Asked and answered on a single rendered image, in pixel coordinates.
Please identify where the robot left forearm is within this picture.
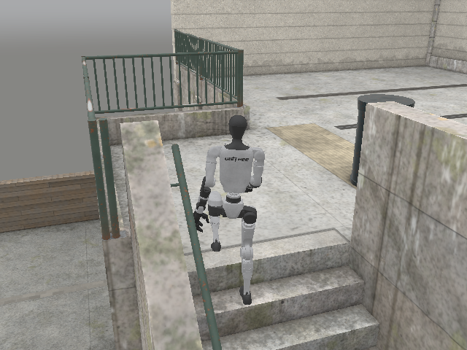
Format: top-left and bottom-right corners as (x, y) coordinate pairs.
(195, 177), (211, 214)

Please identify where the left robot upper arm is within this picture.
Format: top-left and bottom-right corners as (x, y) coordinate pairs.
(204, 146), (222, 187)

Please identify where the right robot shin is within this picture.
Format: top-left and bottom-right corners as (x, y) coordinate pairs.
(242, 247), (253, 295)

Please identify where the robot left hand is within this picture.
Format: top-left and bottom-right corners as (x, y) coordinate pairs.
(193, 211), (209, 232)

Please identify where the left robot foot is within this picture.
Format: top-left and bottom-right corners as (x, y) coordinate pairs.
(211, 240), (221, 252)

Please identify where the right robot upper arm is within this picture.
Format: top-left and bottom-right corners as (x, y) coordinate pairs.
(250, 147), (265, 186)

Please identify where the robot right forearm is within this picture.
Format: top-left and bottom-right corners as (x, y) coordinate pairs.
(247, 177), (262, 189)

